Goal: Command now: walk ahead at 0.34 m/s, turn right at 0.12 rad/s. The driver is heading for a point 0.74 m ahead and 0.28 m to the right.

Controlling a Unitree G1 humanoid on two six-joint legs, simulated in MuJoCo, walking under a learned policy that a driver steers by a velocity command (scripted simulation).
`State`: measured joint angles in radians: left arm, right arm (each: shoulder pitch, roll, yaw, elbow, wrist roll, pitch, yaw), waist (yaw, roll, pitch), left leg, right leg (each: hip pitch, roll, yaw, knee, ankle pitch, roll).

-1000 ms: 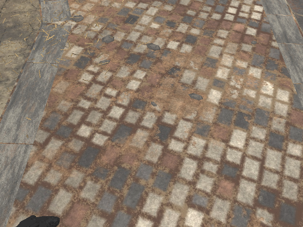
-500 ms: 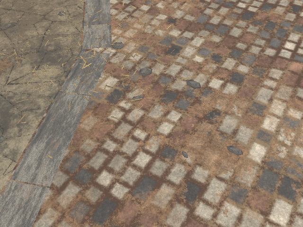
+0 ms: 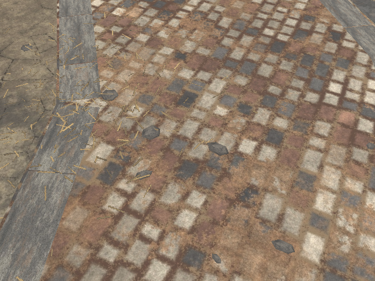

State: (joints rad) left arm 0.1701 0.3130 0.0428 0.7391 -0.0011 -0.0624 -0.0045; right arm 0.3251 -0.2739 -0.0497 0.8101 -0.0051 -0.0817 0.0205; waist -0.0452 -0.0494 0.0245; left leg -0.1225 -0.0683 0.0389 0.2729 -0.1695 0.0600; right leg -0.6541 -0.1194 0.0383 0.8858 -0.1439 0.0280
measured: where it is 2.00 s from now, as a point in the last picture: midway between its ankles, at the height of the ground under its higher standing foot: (292, 232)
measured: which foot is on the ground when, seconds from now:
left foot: down 0.00-0.20, up 0.22-0.62, down 0.64-1.00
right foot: up 0.00-0.18, down 0.20-0.64, up 0.66-1.00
